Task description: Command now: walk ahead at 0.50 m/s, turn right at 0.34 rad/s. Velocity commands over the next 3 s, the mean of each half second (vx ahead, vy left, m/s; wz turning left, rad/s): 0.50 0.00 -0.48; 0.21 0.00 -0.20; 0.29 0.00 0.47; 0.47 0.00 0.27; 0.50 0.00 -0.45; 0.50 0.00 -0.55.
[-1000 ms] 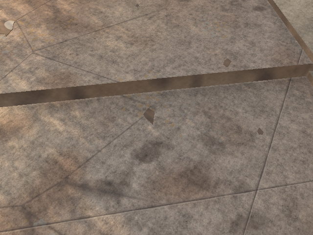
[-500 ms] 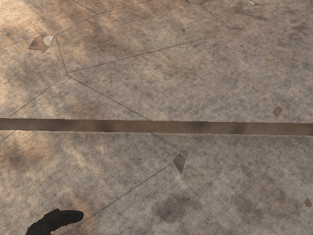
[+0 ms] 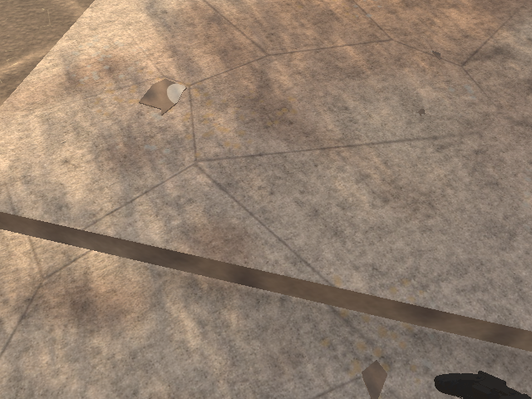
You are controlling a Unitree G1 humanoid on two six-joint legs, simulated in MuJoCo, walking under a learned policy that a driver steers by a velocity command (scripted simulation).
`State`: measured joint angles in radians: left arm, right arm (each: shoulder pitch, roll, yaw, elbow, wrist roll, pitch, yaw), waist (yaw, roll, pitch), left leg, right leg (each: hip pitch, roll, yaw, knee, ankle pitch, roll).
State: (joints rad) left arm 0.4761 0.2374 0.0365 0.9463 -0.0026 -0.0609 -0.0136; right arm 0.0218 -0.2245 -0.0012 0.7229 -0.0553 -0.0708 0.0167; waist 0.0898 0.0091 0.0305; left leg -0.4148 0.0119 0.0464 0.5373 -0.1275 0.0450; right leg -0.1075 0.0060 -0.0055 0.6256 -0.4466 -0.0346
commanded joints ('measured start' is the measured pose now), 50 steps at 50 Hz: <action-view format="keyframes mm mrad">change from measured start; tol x16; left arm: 1 -28 139 35 -96 8 3 15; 19 -478 57 16 -239 43 49 -67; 26 -66 317 108 -165 23 42 -4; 31 -264 150 59 -169 -3 28 12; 50 -207 171 36 -88 12 37 71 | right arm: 1 348 -235 -80 39 14 8 -25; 50 344 -149 -65 144 30 42 -48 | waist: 1 -176 117 -190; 19 -120 66 66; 23 -16 67 -89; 25 -10 -264 -282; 29 -76 7 -58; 50 -128 22 -71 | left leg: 1 576 412 -579 -272 -289 151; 5 319 258 -202 -369 -18 83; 18 401 259 145 -374 313 76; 22 512 268 203 -76 799 54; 24 298 231 223 398 560 11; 25 -150 66 213 766 -274 -53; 26 -272 -23 -16 904 -425 -68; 41 -11 54 -21 304 -9 -62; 48 68 -29 -1 42 -166 16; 50 253 50 -144 -98 329 73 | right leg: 1 -543 -14 64 531 -45 -63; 10 -593 -106 32 451 288 -1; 15 -534 -95 -33 155 446 -6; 23 -171 82 -156 -78 212 -154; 24 86 27 -40 -123 188 -198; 26 413 -365 756 -314 334 -383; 29 86 -242 321 -283 930 -282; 33 -41 -157 205 -284 1133 -241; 44 25 -175 54 -300 1073 -130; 50 0 -132 27 85 938 -81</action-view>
